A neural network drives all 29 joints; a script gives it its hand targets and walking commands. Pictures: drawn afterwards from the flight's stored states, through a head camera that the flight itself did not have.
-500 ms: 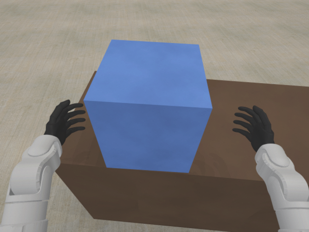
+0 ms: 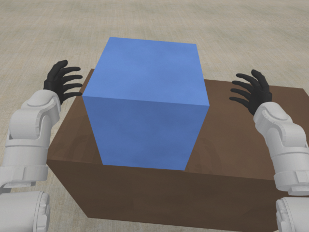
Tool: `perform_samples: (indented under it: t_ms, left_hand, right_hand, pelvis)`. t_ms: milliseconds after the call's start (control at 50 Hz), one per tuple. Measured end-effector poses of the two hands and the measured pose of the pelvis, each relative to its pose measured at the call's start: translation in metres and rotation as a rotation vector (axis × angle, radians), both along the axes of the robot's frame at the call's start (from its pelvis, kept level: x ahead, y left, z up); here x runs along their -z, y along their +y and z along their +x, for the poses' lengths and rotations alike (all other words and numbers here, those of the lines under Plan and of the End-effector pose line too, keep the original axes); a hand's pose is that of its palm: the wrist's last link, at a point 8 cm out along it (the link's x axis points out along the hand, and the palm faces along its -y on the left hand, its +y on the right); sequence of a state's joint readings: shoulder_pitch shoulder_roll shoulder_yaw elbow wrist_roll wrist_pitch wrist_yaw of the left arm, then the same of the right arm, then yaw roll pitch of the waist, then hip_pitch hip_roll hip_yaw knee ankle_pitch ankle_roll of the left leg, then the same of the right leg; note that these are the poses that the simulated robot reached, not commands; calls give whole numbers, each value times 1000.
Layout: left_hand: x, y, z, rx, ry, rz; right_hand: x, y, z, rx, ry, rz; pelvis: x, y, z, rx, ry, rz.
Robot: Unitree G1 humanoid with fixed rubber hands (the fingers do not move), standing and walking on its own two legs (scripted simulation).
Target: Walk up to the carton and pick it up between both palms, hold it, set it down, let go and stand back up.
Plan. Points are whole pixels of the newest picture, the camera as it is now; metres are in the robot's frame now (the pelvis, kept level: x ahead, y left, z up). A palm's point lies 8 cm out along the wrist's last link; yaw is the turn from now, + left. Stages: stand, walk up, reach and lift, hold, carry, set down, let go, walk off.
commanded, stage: reach and lift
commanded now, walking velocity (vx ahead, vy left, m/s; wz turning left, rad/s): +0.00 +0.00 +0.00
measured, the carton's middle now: (148, 105) +0.47 +0.00 +0.07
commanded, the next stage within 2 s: none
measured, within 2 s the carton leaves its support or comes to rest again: neither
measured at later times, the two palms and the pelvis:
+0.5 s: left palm (58, 58) +0.45 +0.21 +0.24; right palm (263, 69) +0.42 -0.27 +0.24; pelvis +0.00 +0.00 +0.00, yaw +1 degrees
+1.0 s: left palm (67, 86) +0.45 +0.21 +0.16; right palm (234, 95) +0.43 -0.23 +0.15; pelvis +0.00 +0.01 +0.00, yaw +1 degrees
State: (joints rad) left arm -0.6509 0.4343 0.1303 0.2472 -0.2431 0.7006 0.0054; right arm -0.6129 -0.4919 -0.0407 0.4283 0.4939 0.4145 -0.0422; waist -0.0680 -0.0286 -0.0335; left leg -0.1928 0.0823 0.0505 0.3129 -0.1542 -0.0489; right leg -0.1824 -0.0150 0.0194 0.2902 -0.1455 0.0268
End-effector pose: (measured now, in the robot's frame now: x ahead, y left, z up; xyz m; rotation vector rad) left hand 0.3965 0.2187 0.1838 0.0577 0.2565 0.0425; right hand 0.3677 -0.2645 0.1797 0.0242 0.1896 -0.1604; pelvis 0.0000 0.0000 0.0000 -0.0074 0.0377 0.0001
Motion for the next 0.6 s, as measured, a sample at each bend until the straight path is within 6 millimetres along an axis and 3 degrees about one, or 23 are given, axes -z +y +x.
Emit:
perform_samples:
  t_ms: [140, 260, 480, 600]
  left_hand:
    - [-24, 2, 16, -5, -23, -1]
    - [-29, 6, 28, -9, 4, 6]
    - [-54, -12, 50, 28, -26, 29]
    - [-71, -11, 62, 11, -20, 36]
  right_hand:
    - [-25, -2, 19, 12, -9, 2]
    - [-32, -7, 29, 30, 30, 4]
    - [-58, -4, 51, 19, -11, 24]
    - [-70, -11, 60, 42, 7, 27]
  pelvis:
    - [0, 0, 2, -11, 13, -3]
    - [0, 1, 3, -15, 21, -6]
    - [2, 4, 3, -14, 67, -11]
    - [2, 4, 4, -15, 80, -11]
